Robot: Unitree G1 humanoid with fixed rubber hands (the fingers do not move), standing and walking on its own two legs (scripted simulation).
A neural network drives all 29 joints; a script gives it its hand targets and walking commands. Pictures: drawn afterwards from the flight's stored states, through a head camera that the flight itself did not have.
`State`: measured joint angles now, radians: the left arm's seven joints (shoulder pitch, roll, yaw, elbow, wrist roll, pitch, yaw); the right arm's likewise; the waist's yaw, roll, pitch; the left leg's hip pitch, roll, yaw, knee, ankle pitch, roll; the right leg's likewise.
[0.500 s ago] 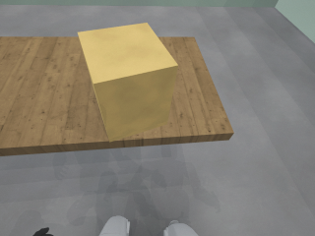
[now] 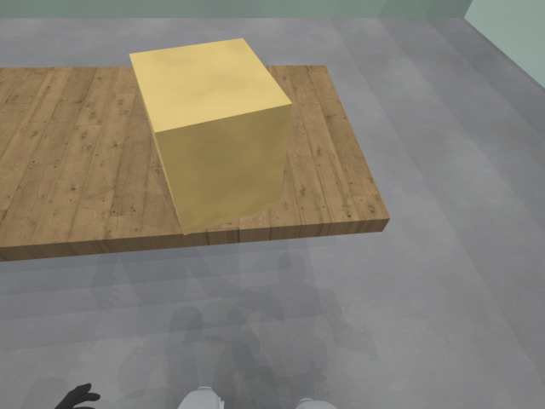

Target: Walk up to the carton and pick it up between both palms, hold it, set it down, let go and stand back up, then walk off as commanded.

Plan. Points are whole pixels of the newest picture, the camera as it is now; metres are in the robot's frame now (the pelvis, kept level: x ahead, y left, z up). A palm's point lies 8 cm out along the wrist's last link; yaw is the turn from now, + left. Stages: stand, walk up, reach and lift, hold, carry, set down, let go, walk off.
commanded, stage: walk up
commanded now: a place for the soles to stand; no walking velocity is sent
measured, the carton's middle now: (212, 138) +0.57 +0.13 +0.05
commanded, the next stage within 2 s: none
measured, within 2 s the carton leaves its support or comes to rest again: neither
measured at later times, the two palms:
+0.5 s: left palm out of the picture +0.08 +0.31 -0.08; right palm out of the picture +0.06 -0.30 -0.09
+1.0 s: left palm out of the picture +0.10 +0.31 -0.08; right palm out of the picture +0.08 -0.29 -0.09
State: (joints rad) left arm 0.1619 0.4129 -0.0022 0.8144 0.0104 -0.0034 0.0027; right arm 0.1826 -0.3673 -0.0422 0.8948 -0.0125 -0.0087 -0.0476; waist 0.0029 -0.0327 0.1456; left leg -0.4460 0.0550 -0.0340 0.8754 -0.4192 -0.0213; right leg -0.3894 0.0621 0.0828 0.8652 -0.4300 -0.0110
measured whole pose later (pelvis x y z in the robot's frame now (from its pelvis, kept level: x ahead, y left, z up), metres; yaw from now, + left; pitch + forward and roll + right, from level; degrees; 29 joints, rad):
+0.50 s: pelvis -0.03 +0.01 +0.01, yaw +0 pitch -2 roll +0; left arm 0.17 0.40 0.00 0.81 0.01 -0.01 -0.01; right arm 0.18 -0.37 -0.03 0.89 -0.01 0.00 -0.01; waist 0.00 0.00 0.10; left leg -0.43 0.04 -0.03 0.74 -0.28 -0.03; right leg -0.39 0.04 0.08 0.77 -0.35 -0.01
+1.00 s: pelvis -0.01 +0.01 +0.02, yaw +1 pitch -1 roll +0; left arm 0.17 0.40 0.00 0.81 0.01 -0.01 -0.01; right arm 0.18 -0.37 -0.02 0.89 -0.01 0.00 0.00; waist 0.00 0.00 0.05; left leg -0.43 0.04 -0.03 0.72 -0.28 -0.03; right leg -0.39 0.04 0.08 0.75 -0.35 -0.01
